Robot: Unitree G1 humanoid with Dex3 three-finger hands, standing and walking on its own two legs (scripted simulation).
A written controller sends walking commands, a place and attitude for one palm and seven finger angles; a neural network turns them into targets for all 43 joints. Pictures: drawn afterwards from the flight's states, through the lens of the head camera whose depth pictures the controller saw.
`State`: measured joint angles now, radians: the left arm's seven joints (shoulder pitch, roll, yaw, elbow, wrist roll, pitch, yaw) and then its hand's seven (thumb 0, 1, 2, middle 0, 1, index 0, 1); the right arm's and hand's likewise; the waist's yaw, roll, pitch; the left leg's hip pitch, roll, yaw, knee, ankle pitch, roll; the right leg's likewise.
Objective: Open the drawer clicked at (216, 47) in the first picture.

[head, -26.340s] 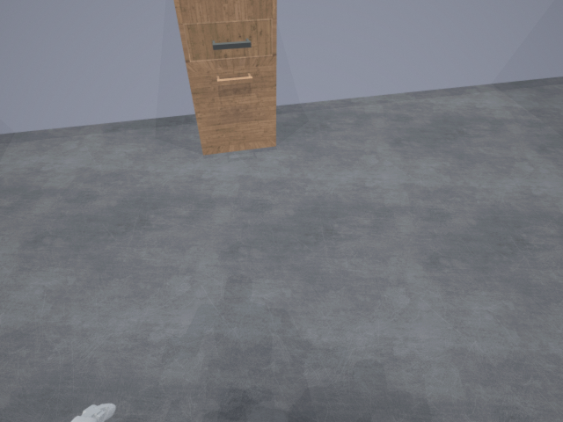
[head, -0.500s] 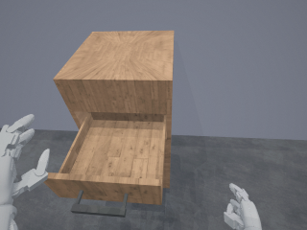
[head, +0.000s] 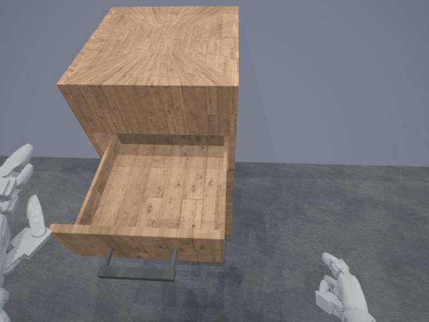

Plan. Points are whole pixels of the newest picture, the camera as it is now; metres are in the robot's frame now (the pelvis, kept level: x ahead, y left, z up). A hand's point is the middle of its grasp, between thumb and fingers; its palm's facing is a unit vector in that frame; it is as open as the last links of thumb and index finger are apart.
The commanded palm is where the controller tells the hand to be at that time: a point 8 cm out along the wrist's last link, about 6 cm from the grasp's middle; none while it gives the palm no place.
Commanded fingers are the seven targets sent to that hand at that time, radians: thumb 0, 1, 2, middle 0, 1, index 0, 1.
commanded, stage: step back with the hand held close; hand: left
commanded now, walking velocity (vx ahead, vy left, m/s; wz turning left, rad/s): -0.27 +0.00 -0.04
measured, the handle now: (139, 263) +0.26 +0.20 -0.14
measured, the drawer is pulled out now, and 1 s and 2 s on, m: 0.30 0.30 0.30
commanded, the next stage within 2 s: stop stepping back and stand still in 1.22 s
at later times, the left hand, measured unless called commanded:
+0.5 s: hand (4, 295) +0.13 +0.25 +0.15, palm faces +0.32 -0.82 -0.47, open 7.4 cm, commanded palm +0.07 +0.30 +0.17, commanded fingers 0.00 0.90 0.90 -0.20 -0.30 -0.20 -0.30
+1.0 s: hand out of the picture +0.08 +0.20 +0.16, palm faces +0.21 -0.82 -0.53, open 7.4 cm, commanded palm +0.00 +0.27 +0.17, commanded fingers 0.00 0.90 0.90 -0.20 -0.30 -0.20 -0.30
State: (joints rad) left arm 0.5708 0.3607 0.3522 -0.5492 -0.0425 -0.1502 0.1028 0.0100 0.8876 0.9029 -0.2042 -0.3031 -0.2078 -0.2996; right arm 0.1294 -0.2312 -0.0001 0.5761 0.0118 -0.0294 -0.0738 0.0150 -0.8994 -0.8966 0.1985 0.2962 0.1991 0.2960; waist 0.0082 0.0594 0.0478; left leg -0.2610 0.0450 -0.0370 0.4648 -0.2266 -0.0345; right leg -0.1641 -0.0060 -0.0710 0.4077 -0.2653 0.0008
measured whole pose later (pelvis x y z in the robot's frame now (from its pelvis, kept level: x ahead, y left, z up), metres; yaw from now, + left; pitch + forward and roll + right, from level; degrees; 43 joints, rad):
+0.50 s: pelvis -0.06 +0.02 -0.01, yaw +0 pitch +2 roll -2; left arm 0.66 0.41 0.38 -0.68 -0.06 -0.18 0.14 0.01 0.89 0.90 -0.21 -0.30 -0.21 -0.30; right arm 0.13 -0.19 0.00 0.54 0.02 -0.05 -0.08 0.01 -0.90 -0.90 0.20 0.30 0.20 0.30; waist 0.01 0.00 0.05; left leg -0.43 0.04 -0.05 0.57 -0.18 -0.02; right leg -0.33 -0.01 -0.08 0.52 -0.22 0.01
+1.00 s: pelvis -0.13 -0.01 -0.01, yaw -1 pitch +3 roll -3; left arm 0.62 0.44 0.37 -0.71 -0.06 -0.24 0.09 0.01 0.89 0.90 -0.21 -0.30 -0.21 -0.30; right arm 0.08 -0.19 0.01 0.61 0.03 -0.10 -0.04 0.01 -0.90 -0.90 0.20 0.30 0.20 0.30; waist 0.01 0.04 0.10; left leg -0.55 0.06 -0.07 0.69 -0.20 -0.02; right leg -0.23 0.09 -0.05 0.51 -0.33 -0.05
